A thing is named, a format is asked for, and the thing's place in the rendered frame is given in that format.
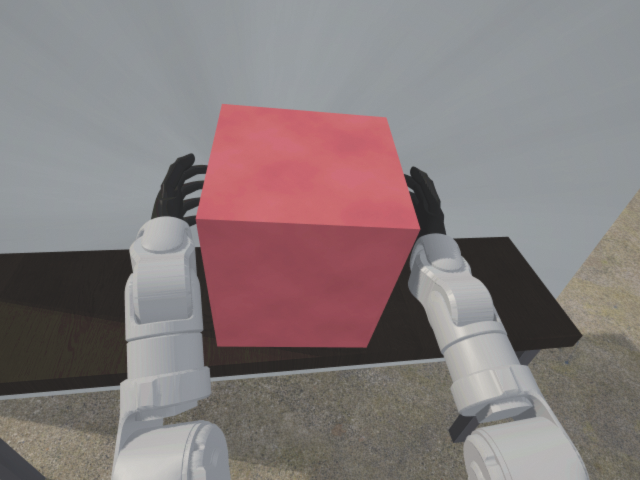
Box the robot right upper arm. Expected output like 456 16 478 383
463 417 587 480

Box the carton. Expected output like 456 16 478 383
196 104 420 348

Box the robot left forearm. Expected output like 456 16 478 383
111 216 211 480

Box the robot left upper arm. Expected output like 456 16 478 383
113 420 231 480

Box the right robot hand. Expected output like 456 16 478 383
404 166 446 249

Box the left robot hand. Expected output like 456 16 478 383
151 153 208 226

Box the robot right forearm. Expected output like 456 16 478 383
408 233 590 480

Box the table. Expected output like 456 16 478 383
0 237 583 480

